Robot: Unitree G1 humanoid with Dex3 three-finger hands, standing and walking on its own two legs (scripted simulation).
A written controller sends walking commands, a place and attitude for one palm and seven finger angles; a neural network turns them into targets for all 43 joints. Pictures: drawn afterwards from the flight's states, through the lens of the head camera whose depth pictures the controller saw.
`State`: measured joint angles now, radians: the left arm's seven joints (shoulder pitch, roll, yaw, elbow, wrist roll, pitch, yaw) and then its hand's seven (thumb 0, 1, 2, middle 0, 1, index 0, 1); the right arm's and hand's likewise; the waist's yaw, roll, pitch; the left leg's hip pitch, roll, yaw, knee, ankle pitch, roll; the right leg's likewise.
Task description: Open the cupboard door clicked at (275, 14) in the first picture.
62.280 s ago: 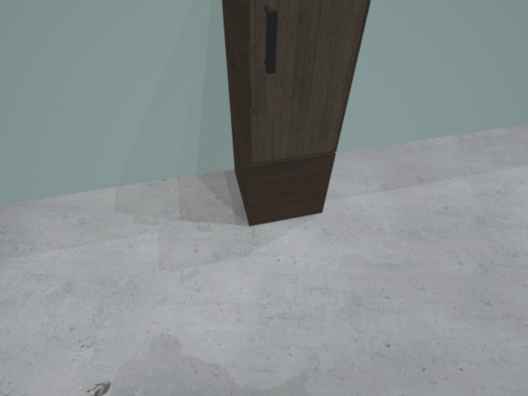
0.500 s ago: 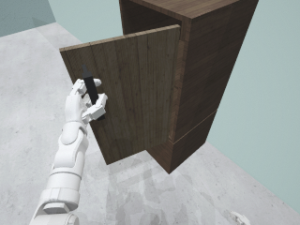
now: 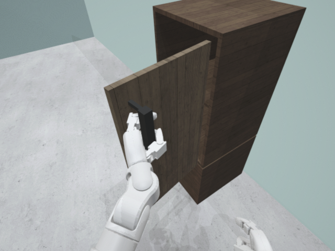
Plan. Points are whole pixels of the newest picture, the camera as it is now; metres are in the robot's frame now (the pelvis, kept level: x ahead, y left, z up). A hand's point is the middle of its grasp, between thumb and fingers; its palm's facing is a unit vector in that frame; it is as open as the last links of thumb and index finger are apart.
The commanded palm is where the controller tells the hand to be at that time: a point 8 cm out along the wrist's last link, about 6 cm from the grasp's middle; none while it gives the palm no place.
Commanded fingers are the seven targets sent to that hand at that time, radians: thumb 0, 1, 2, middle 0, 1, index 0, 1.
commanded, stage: pull the door open along its arc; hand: left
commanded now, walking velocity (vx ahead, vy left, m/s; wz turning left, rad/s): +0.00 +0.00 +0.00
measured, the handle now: (142, 131) +0.36 +0.08 +0.13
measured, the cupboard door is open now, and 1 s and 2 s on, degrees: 100 97 100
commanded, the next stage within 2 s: open thumb and fingers to let go in 0.06 s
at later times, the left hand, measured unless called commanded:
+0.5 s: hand (152, 140) +0.33 +0.06 +0.13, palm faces +0.33 -0.94 -0.03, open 8.8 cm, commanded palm +0.29 +0.09 +0.13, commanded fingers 0.00 -0.36 0.36 -0.31 -1.22 -0.31 -1.22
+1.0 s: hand (155, 140) +0.33 +0.05 +0.13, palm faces +0.29 -0.96 -0.03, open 15.0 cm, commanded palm +0.29 +0.08 +0.13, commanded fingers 0.00 -0.50 0.30 -0.15 -0.30 -0.15 -0.30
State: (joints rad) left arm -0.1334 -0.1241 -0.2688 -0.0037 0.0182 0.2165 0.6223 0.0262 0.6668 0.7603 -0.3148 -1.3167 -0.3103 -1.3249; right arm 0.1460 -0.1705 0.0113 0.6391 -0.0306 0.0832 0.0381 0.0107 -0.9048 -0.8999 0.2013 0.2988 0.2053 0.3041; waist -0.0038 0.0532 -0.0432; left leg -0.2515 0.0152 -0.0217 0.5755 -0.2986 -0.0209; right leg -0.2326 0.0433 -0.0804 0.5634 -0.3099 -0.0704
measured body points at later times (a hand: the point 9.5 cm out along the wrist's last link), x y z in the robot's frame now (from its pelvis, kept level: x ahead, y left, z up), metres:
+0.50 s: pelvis +0.01 +0.01 +0.00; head +0.00 -0.01 +0.45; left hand +0.31 +0.10 +0.13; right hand +0.20 -0.20 -0.10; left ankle +0.01 +0.13 -0.73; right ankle +0.00 -0.07 -0.73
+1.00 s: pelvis -0.01 +0.03 +0.00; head -0.01 +0.01 +0.45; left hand +0.31 +0.10 +0.13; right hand +0.17 -0.17 -0.11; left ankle +0.01 +0.14 -0.73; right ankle +0.00 -0.07 -0.73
